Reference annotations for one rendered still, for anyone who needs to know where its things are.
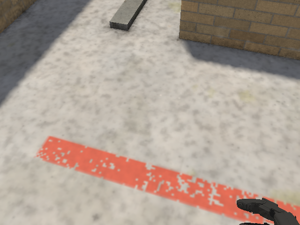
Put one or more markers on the right robot hand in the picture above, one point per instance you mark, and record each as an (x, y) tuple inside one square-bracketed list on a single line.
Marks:
[(268, 210)]

